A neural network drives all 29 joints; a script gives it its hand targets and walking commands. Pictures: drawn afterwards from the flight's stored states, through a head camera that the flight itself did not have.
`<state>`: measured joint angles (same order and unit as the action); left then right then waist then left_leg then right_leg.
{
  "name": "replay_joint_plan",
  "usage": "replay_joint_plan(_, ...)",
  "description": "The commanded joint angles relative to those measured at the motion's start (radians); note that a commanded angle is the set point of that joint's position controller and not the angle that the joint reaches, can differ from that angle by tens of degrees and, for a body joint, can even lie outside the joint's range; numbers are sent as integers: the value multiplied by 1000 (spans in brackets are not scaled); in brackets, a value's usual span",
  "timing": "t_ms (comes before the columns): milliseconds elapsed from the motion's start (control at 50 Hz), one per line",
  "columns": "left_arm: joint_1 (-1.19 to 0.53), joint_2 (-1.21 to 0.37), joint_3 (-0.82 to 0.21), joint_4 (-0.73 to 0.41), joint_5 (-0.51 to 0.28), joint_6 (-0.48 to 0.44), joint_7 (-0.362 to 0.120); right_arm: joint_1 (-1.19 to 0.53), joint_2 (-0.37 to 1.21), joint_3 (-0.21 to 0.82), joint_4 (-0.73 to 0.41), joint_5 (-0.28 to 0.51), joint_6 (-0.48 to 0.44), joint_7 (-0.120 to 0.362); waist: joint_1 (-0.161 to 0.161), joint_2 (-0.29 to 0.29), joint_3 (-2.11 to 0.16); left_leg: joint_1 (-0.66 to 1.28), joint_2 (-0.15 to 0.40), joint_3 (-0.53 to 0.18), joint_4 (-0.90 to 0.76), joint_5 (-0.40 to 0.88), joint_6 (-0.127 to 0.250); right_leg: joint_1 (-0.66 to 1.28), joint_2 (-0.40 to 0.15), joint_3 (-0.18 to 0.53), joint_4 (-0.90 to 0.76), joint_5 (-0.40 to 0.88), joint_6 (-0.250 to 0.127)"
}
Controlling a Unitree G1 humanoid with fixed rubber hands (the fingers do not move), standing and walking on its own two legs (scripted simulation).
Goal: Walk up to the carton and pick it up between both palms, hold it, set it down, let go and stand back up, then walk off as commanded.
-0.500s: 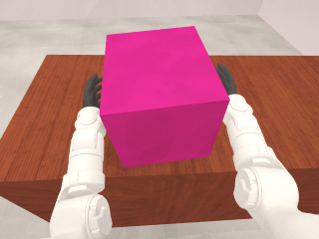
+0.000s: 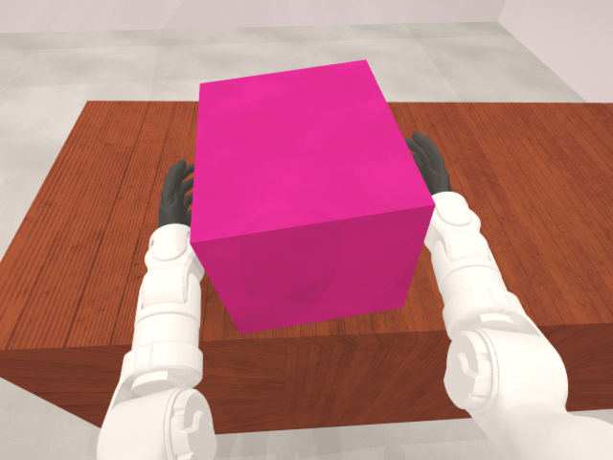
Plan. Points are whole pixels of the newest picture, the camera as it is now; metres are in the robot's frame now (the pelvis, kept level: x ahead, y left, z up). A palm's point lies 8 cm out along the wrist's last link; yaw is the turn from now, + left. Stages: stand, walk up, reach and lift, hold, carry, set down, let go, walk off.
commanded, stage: set down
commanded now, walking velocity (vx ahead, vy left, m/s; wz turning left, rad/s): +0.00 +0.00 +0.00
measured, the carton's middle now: (303, 197) +0.46 +0.02 +0.07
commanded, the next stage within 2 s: none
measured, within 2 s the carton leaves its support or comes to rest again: rests again in 1.36 s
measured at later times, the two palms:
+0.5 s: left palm (179, 223) +0.38 +0.18 +0.09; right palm (434, 193) +0.43 -0.16 +0.12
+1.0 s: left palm (180, 223) +0.39 +0.18 +0.09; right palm (434, 194) +0.43 -0.16 +0.12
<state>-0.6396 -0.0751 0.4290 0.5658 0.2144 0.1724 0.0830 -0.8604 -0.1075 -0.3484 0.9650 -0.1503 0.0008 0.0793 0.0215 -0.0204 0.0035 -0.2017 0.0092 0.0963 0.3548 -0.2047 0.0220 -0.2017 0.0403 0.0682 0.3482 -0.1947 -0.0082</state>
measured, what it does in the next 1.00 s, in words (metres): stands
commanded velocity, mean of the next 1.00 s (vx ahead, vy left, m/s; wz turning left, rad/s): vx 0.00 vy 0.00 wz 0.00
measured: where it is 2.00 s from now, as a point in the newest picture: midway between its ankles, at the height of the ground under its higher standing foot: outside the picture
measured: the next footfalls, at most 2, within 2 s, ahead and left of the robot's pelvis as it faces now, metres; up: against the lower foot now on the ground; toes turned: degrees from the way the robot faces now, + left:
none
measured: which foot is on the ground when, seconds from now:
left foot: down 0.00-1.00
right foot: down 0.00-1.00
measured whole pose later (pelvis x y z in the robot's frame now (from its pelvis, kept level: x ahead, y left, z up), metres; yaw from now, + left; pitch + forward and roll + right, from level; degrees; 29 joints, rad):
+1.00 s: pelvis +0.00 +0.00 +0.00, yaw +0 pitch +3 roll +0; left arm -0.64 -0.12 0.51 0.58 0.28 0.10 0.05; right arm -0.85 -0.09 -0.43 0.97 -0.21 -0.03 0.12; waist 0.02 -0.03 0.00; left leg -0.20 0.01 0.10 0.35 -0.21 0.02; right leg -0.20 0.04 0.07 0.35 -0.20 -0.01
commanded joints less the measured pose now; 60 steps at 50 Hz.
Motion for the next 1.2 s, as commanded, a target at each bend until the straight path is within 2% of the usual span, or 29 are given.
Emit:
replay_joint_plan(0, -634, -368, -180, -1, 75, -76, -70, -415, 553, 163, -34, -64, -77, 147, 132, -7, -600, 41, 10, 43, -42, 395, -38, 179, -22, -123, 26, 466, 50)
replay_joint_plan(80, -592, -363, -161, 49, 96, -78, -75, -417, 551, 163, -53, -74, -84, 148, 150, -2, -577, 35, 10, 49, -39, 404, -36, 188, -22, -116, 24, 463, 46)
replay_joint_plan(180, -566, -349, -141, 55, 111, -84, -84, -383, 562, 144, -62, -102, -78, 148, 133, -26, -548, -2, 9, 54, -58, 354, -23, 213, -28, -114, 34, 483, 59)
replay_joint_plan(220, -550, -345, -118, 60, 116, -84, -84, -381, 566, 151, -53, -99, -75, 154, 150, -29, -545, 9, 6, 58, -49, 363, -22, 201, -30, -111, 32, 472, 55)
replay_joint_plan(280, -531, -340, -101, 79, 136, -79, -93, -346, 552, 127, -21, -117, -67, 150, 136, -41, -504, -19, 3, 60, -62, 337, -15, 222, -36, -108, 39, 494, 62)
replay_joint_plan(300, -562, -335, -91, 48, 135, -88, -90, -355, 557, 124, -30, -115, -69, 154, 145, -37, -525, -21, 2, 62, -63, 326, -13, 217, -36, -107, 39, 462, 62)
replay_joint_plan(320, -530, -339, -86, 69, 140, -89, -92, -357, 569, 146, -48, -111, -70, 154, 156, -43, -499, -43, 2, 63, -59, 330, -12, 239, -40, -102, 56, 506, 63)
replay_joint_plan(360, -542, -327, -80, 67, 136, -87, -100, -370, 554, 129, -57, -122, -69, 152, 145, -39, -501, -43, -4, 66, -70, 307, -5, 240, -44, -102, 45, 473, 68)
replay_joint_plan(380, -522, -328, -68, 84, 142, -84, -102, -369, 566, 129, -74, -128, -68, 153, 161, -56, -496, -40, -1, 69, -71, 297, 1, 234, -45, -102, 46, 472, 72)
replay_joint_plan(440, -524, -345, -79, 67, 145, -92, -93, -349, 566, 115, -47, -132, -72, 156, 144, -46, -513, -31, 1, 64, -68, 303, -9, 211, -36, -111, 48, 450, 64)
replay_joint_plan(460, -530, -340, -79, 75, 142, -87, -96, -340, 547, 98, -36, -144, -66, 157, 124, -53, -465, -28, 2, 59, -73, 288, -6, 205, -35, -116, 40, 428, 63)
replay_joint_plan(480, -494, -342, -66, 78, 154, -88, -97, -325, 552, 117, -34, -140, -62, 158, 144, -41, -467, -10, 4, 61, -69, 320, -6, 196, -35, -113, 41, 437, 62)
replay_joint_plan(520, -491, -325, -69, 93, 154, -79, -103, -305, 546, 112, -27, -134, -55, 160, 130, -28, -453, -15, -3, 67, -68, 291, -1, 203, -39, -105, 33, 423, 62)
replay_joint_plan(560, -479, -341, -62, 85, 162, -88, -98, -326, 560, 118, -66, -136, -68, 162, 151, -39, -473, -21, -1, 65, -65, 299, -1, 200, -38, -107, 43, 431, 64)
replay_joint_plan(620, -470, -333, -54, 81, 153, -88, -108, -323, 545, 128, -83, -137, -66, 157, 148, -56, -462, -29, 0, 63, -76, 313, 6, 231, -44, -105, 51, 493, 75)
replay_joint_plan(700, -452, -326, -42, 89, 156, -88, -110, -320, 556, 133, -93, -138, -62, 156, 162, -66, -472, -41, -2, 64, -69, 302, 10, 233, -45, -100, 50, 473, 73)
replay_joint_plan(760, -443, -344, -40, 97, 166, -93, -110, -315, 558, 134, -91, -141, -65, 155, 151, -78, -446, -47, -6, 65, -70, 306, 11, 245, -43, -90, 54, 492, 73)
replay_joint_plan(780, -435, -349, -53, 93, 163, -92, -107, -300, 556, 130, -76, -139, -62, 157, 141, -58, -462, -28, 0, 58, -65, 333, 6, 225, -36, -103, 61, 503, 69)
replay_joint_plan(800, -406, -320, -29, 110, 178, -85, -115, -281, 554, 137, -72, -134, -55, 157, 152, -81, -414, -48, -4, 64, -68, 298, 14, 230, -41, -96, 55, 494, 70)
replay_joint_plan(820, -414, -324, -33, 102, 176, -90, -114, -287, 559, 141, -85, -131, -60, 158, 159, -55, -456, -52, -4, 70, -71, 296, 10, 234, -43, -92, 59, 493, 68)
replay_joint_plan(880, -414, -325, -25, 107, 187, -90, -119, -272, 549, 120, -80, -145, -59, 159, 152, -54, -426, -44, -6, 69, -79, 292, 13, 219, -45, -96, 47, 457, 70)
replay_joint_plan(920, -431, -312, -26, 115, 178, -91, -117, -281, 505, 95, -68, -146, -54, 156, 132, -60, -435, -46, -8, 64, -74, 284, 11, 211, -38, -95, 52, 440, 62)
replay_joint_plan(1000, -439, -275, 25, 119, 204, -95, -113, -294, 481, 80, -80, -157, -51, 157, 158, -60, -418, -22, -5, 66, -81, 302, 17, 194, -40, -96, 45, 428, 63)
replay_joint_plan(1020, -422, -267, 32, 141, 206, -94, -109, -287, 474, 81, -82, -151, -53, 156, 157, -76, -405, -39, -7, 62, -75, 290, 17, 211, -39, -94, 47, 445, 65)
replay_joint_plan(1060, -418, -248, 28, 133, 196, -103, -99, -290, 437, 83, -64, -134, -52, 146, 161, -57, -412, -35, -11, 67, -71, 312, 19, 186, -42, -91, 47, 448, 63)
replay_joint_plan(1080, -442, -237, 32, 113, 204, -108, -92, -288, 428, 66, -64, -145, -52, 141, 147, -56, -422, -20, -4, 63, -72, 334, 12, 180, -33, -97, 48, 433, 59)
replay_joint_plan(1100, -423, -188, 38, 119, 194, -113, -76, -278, 356, 62, -63, -126, -56, 134, 159, -45, -426, -1, -4, 60, -64, 350, 12, 168, -29, -95, 42, 413, 55)
replay_joint_plan(1140, -425, -148, 37, 128, 184, -118, -57, -285, 316, 58, -64, -106, -59, 120, 157, -45, -425, 3, -3, 57, -50, 354, 7, 162, -26, -97, 35, 393, 53)
replay_joint_plan(1180, -427, -32, 32, 134, 145, -132, -27, -299, 165, 69, -41, -54, -56, 95, 156, -25, -461, 6, -5, 46, -33, 386, 2, 148, -24, -82, 43, 426, 48)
